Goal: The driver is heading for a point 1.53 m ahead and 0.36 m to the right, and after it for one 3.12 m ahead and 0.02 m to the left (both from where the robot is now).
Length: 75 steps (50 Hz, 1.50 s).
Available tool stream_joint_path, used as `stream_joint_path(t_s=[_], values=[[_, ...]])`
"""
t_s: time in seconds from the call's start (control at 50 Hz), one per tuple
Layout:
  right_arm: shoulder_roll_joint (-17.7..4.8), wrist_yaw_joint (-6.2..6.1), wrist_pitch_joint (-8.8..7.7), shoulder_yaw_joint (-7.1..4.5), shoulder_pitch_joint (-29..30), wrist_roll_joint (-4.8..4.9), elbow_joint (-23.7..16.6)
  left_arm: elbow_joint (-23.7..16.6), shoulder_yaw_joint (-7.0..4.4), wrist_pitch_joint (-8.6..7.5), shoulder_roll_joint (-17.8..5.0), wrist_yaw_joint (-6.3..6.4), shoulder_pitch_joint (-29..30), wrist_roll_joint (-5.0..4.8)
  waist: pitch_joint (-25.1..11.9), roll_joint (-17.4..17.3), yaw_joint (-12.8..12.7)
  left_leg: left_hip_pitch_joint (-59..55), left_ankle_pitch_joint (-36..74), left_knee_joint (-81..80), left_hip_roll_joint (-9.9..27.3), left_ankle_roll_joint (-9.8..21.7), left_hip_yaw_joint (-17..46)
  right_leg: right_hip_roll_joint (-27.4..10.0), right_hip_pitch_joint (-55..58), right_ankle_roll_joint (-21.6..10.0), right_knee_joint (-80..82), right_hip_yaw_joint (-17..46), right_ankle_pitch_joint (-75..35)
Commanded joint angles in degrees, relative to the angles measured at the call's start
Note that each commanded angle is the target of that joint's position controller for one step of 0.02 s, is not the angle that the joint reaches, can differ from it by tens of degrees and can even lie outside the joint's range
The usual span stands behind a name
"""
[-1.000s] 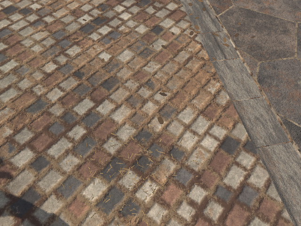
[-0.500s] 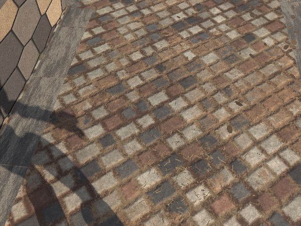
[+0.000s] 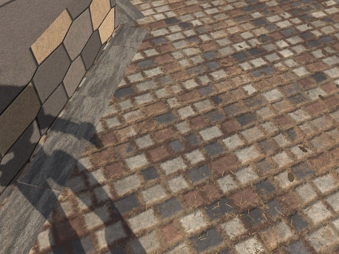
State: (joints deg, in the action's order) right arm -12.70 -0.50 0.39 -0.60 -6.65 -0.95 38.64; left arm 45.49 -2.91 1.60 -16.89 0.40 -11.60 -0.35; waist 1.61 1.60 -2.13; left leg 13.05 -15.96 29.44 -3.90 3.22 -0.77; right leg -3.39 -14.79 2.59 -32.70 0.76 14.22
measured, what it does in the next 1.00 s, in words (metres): steps on the spot, turning right: right foot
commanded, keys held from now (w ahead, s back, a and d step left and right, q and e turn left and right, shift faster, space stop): e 0.74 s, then no key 0.02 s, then q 0.24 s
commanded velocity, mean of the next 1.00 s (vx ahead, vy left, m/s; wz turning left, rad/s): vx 0.00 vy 0.00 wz -0.40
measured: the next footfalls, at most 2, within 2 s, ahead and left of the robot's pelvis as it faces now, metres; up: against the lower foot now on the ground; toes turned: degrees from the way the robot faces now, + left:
right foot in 0.66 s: -0.02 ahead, -0.15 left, +0.00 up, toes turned -25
left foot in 1.06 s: +0.08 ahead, +0.07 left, +0.00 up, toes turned -24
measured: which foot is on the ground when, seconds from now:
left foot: down 0.00-0.66, up 0.68-1.00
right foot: down 0.00-0.24, up 0.26-0.64, down 0.66-1.00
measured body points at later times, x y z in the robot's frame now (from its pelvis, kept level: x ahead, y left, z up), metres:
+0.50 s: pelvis -0.01 +0.01 +0.01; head +0.04 +0.00 +0.46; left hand +0.24 +0.23 -0.09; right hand +0.03 -0.30 -0.09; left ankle +0.00 +0.10 -0.73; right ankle -0.05 -0.14 -0.67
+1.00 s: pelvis -0.02 -0.05 +0.00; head +0.00 -0.07 +0.45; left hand +0.26 +0.09 -0.08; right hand -0.02 -0.35 -0.11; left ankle +0.06 +0.09 -0.71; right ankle -0.05 -0.13 -0.73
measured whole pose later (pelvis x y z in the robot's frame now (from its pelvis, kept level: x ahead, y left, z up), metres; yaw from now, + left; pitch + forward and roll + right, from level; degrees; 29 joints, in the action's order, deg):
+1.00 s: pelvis -0.02 -0.05 +0.00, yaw -26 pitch +0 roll +0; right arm -16.6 -0.8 2.1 -3.1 -11.2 0.6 42.3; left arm 39.5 -1.3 0.5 -13.2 0.5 -6.2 1.3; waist 2.2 -2.0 0.7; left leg 19.6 -20.3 40.2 3.9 -4.2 1.3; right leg 3.2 -13.0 -3.7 -27.1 -0.9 14.0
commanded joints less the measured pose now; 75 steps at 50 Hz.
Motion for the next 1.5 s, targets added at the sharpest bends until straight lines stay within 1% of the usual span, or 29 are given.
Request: stream_joint_path(t_s=[0.02, 0.04, 0.14, 0.2, 0.22, 0.26, 0.28, 0.32, 0.44, 0.62, 0.64, 0.66, 0.68, 0.7, 0.72, 0.78, 0.88, 0.96, 1.06, 1.12, 1.16, 1.18, 1.24, 1.36, 1.4, 1.42, 1.44, 1.46, 1.5], values=[[-11.7, -0.97, -0.74, -4.24, -3.9, -0.44, -2.2, -5.3, -2.68, -1.33, -12.1, 0.38, 2.9, 0.01, -2.9, 1.6, 4.7, -1.7, 7.8, -2.5, 8.6, 2.4, 6.8, -3.0, 0.9, -4.0, 2.5, 5.0, -25.2], [-10.9, -1.34, -0.70, -4.20, -2.8, -0.84, -2.7, -4.9, -2.99, -1.25, -11.7, 0.33, 2.3, -0.91, -4.1, 5.4, 4.1, -2.3, 6.8, 0.6, 5.2, 0.2, 2.4, -4.0, -0.6, -6.7, 3.9, 8.4, -22.8], [-6.6, -1.53, 0.33, -4.35, 0.1, 0.24, -4.4, -6.6, -2.96, -1.74, -10.4, 0.84, 2.3, -0.13, -4.8, 12.3, 2.3, 7.3, -9.7, 11.0, 0.0, -1.9, 1.3, -10.7, 3.5, -14.7, 10.5, 23.8, -18.4], [-6.9, -0.54, -0.77, -4.83, -3.8, 0.85, -3.1, -7.9, -3.33, -1.14, -10.7, 1.08, 6.2, -1.39, -6.1, 9.2, 4.6, 2.9, -3.6, -0.1, 1.4, -1.5, 2.5, -7.9, 3.1, -11.5, 6.9, 21.7, -19.5], [-8.5, -0.29, -0.99, -5.41, -5.6, 0.67, -2.3, -8.8, -3.20, -0.46, -9.7, 1.40, 7.2, -1.74, -7.0, 6.8, 4.7, -2.5, 4.0, -5.5, 3.8, -1.2, 3.9, -5.2, 0.0, -8.8, 3.6, 19.0, -15.0], [-15.0, -0.04, -0.67, -6.98, -4.6, -0.67, -3.0, -10.4, -2.57, 0.10, -7.4, 1.59, 4.0, -0.95, -4.0, -16.9, 1.9, -7.7, 20.4, -12.1, 22.1, 9.4, 24.2, 6.7, -16.3, -1.6, -14.2, 4.1, 14.8], [-11.9, -0.04, -1.24, -5.85, -4.6, -1.04, -4.3, -9.6, -3.72, 0.06, -10.2, 1.57, 2.8, -0.11, -4.6, -13.4, 2.7, -8.0, 28.5, -11.6, 26.8, 14.4, 26.6, 4.6, -18.5, 0.3, -28.2, 6.4, 23.5], [-10.7, -0.40, -1.82, -5.34, -1.2, -0.36, -4.7, -7.6, -4.66, 0.71, -10.2, 1.25, 0.5, -1.09, -3.1, -5.7, 0.0, -7.4, 28.0, -10.2, 22.3, 11.4, 17.0, 3.1, -20.0, 1.2, -35.6, 7.6, 17.7], [-12.3, -2.30, -0.71, -5.88, -4.9, 0.07, -3.1, -11.3, -2.69, 1.30, -5.2, -0.13, 7.3, -1.47, -4.3, -8.5, 4.3, -14.3, 31.2, -10.6, 19.7, 10.7, 5.5, 1.2, -20.2, 4.4, -24.4, 2.0, 8.9], [-15.5, -0.27, -0.49, -7.28, -2.1, 2.68, -2.4, -14.0, -3.45, 2.91, -6.1, -2.09, 5.5, -1.21, -5.1, -10.6, 2.2, -9.4, 28.6, -4.2, 21.9, 6.5, -2.5, 2.6, -3.1, -1.6, 1.4, -6.0, 1.7], [-14.4, -0.23, -0.64, -7.02, -3.4, 3.07, -1.6, -13.4, -4.07, 2.91, -7.0, -1.90, 3.0, -0.93, -5.8, -9.0, 1.1, -6.4, 25.1, 0.4, 20.1, 3.5, -5.0, 3.9, 2.9, -3.5, 7.8, -5.7, -4.4], [-12.2, -0.08, -0.97, -6.38, -5.9, 1.93, -0.9, -12.8, -5.61, 2.75, -11.2, -1.07, -1.0, -0.84, -8.1, -1.2, 0.3, 2.6, 16.3, 10.8, 16.2, -1.2, -8.9, 0.4, 14.3, -6.6, 10.4, 1.7, -19.9], [-7.8, 0.03, -1.12, -4.57, -4.3, -1.88, -4.0, -14.1, -6.66, 2.15, -17.8, 0.05, -2.7, -0.25, -8.5, 16.4, 1.3, 22.4, -22.6, 29.5, 7.8, -7.2, -10.1, -15.4, 24.1, -15.9, 7.9, 23.7, -46.9], [-10.4, -0.54, -0.99, -5.24, -0.1, -0.86, -5.1, -14.3, -5.83, 0.28, -15.9, -0.83, -3.5, 1.63, -13.6, 10.5, -2.8, 24.7, -26.8, 39.3, 4.6, -8.1, 1.6, -20.8, 18.3, -25.4, 10.7, 30.0, -40.9], [-12.4, -0.84, -0.58, -5.82, 1.4, 0.85, -5.1, -13.9, -5.11, -1.06, -13.9, -1.14, -1.1, 1.30, -9.7, 6.4, -1.5, 25.9, -22.3, 42.1, 6.0, -7.7, 3.9, -17.3, 15.7, -23.6, 12.2, 24.6, -34.2], [-13.3, -1.77, 0.16, -6.36, -1.4, 0.16, -2.8, -13.9, -3.30, -1.46, -9.0, 0.10, 6.6, -0.55, -5.9, 3.9, 2.9, 22.8, -9.3, 37.3, 7.2, -7.7, 4.2, -10.3, 9.0, -16.7, 12.7, 15.2, -27.9], [-7.4, -0.77, 0.60, -3.85, -3.5, 0.99, -0.2, -11.5, -0.74, -1.92, -3.6, 0.85, 7.2, 1.39, -8.1, 5.4, 2.9, 9.2, -2.4, 20.3, 8.3, -8.6, 2.8, -6.5, 5.5, -14.7, 13.3, 6.6, -24.3], [-10.1, -0.39, 0.91, -3.93, -1.2, 1.66, -0.9, -8.8, -1.29, -1.91, -6.8, 0.27, 5.6, 2.06, -3.7, 6.5, 0.6, 4.8, -4.8, 10.9, 7.7, -7.5, 1.4, -8.8, 2.7, -15.9, 15.0, 9.3, -10.8], [-10.9, -0.52, 0.30, -3.88, -4.2, 1.29, -0.7, -7.3, -2.00, -1.24, -8.4, 1.08, 3.9, 0.30, -2.8, 3.2, 1.9, 1.2, 3.8, 0.1, 5.9, -3.6, -0.1, -8.0, 3.2, -12.2, 11.6, 9.5, 3.8], [-12.6, -0.39, -0.59, -5.06, -9.7, 2.49, 0.8, -9.9, -1.70, -2.41, -5.6, 1.11, 7.5, 0.89, 0.5, -6.4, 2.6, 4.2, -20.3, -4.0, 10.4, 5.7, 12.4, 1.1, -6.1, -6.8, 1.4, -0.3, 23.6], [-14.8, -0.26, -2.17, -5.42, -14.2, 2.00, 1.8, -12.1, -1.28, -4.40, -2.1, 0.31, 11.9, -0.85, 3.8, -16.2, 4.6, -0.5, -29.9, -17.6, 18.9, 12.6, 33.8, 7.7, -15.7, -4.7, -12.0, -2.9, 17.9], [-14.7, -0.38, -2.94, -5.45, -15.2, 1.43, 1.7, -12.8, -1.73, -5.35, -3.6, -0.27, 13.1, -1.23, 4.5, -17.7, 5.8, -5.0, -26.4, -19.5, 21.7, 14.4, 38.8, 6.4, -22.2, -4.9, -17.8, 1.3, 21.7], [-13.7, -0.72, -3.46, -5.32, -13.7, 2.56, 0.5, -12.3, -2.15, -7.72, -4.6, -2.12, 12.5, -1.13, 1.2, -10.4, 4.8, -12.0, -13.0, -16.6, 19.1, 11.4, 32.8, 3.4, -25.4, -5.2, -15.0, 3.4, 17.3], [-13.3, -1.11, -0.96, -5.43, -9.5, 2.62, -3.1, -8.6, -2.51, -7.89, -3.7, -2.93, 3.5, -1.20, -3.2, -10.1, -0.2, 5.2, -4.5, -10.8, 9.8, 5.6, 21.6, 7.6, 7.3, -1.6, 7.2, -2.5, -5.4], [-7.1, -0.96, -1.52, -3.74, -8.3, 1.94, -4.6, -6.4, -4.10, -7.67, -8.1, -1.40, -9.7, -0.81, -7.3, -2.0, -5.6, 18.5, -11.4, 7.8, 3.8, 0.0, 15.8, -3.6, 24.6, -4.8, 10.4, 9.1, 2.1], [-4.2, -1.28, -2.42, -2.80, -8.9, 2.73, -8.4, -6.1, -5.27, -7.49, -15.1, -1.33, -14.0, 1.29, -8.9, 13.1, -4.7, 30.7, -19.3, 25.7, -1.2, -2.2, 11.2, -18.6, 27.8, -12.8, 19.8, 36.4, 21.2], [-8.1, -1.22, -2.95, -3.76, -11.6, 4.00, -7.8, -6.4, -4.73, -7.68, -13.6, -1.46, -9.7, 1.41, -4.5, 12.6, -1.5, 35.4, -16.9, 36.2, 3.7, -2.5, 12.0, -22.0, 22.7, -16.8, 23.1, 44.2, 32.4], [-10.5, -0.85, -2.86, -4.49, -10.0, 3.85, -6.6, -6.9, -3.54, -7.78, -9.1, -1.07, -6.9, 0.39, 1.7, 8.7, -1.1, 38.4, -10.9, 39.5, 5.9, -2.2, 11.2, -19.6, 19.6, -15.7, 23.0, 36.8, 30.0], [-10.0, -0.20, -2.92, -4.77, -8.6, 2.78, -5.0, -6.7, -2.56, -7.88, -5.8, -0.59, -4.4, 0.76, 3.6, 3.8, -0.2, 36.0, -1.9, 38.8, 7.9, -2.2, 10.6, -13.6, 15.7, -12.2, 22.4, 21.4, 10.8]])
